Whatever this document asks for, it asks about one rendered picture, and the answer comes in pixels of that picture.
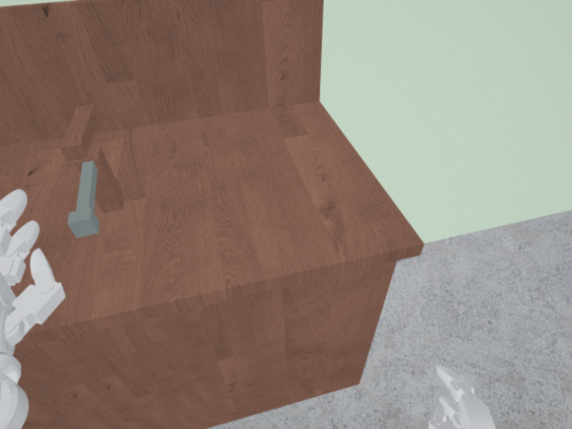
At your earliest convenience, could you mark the tap lever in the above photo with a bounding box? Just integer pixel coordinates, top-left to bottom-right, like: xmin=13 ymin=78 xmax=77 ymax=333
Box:
xmin=67 ymin=161 xmax=99 ymax=238

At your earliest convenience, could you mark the left robot forearm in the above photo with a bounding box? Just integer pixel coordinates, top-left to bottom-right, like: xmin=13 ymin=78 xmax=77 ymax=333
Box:
xmin=0 ymin=352 xmax=29 ymax=429

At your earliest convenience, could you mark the right robot hand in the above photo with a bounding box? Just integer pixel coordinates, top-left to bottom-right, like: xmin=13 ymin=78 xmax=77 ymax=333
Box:
xmin=428 ymin=365 xmax=496 ymax=429

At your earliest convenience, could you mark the left robot hand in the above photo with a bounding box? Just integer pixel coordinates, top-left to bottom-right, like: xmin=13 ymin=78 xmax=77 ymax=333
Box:
xmin=0 ymin=189 xmax=65 ymax=356

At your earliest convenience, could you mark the counter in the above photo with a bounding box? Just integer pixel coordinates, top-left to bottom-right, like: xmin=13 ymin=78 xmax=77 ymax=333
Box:
xmin=0 ymin=0 xmax=424 ymax=429

